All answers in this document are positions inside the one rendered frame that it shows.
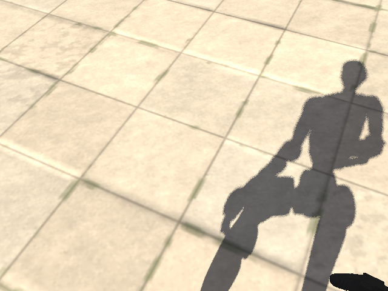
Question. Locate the robot right hand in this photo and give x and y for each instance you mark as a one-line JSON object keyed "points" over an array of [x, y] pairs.
{"points": [[356, 282]]}

